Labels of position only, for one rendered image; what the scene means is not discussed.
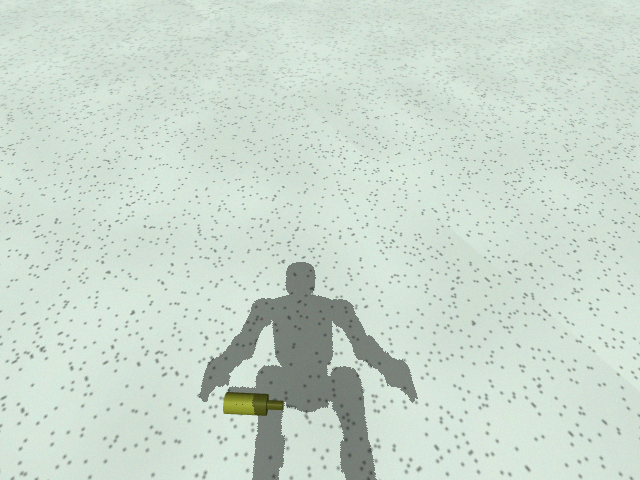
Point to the bottle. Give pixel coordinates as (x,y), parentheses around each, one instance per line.
(249,404)

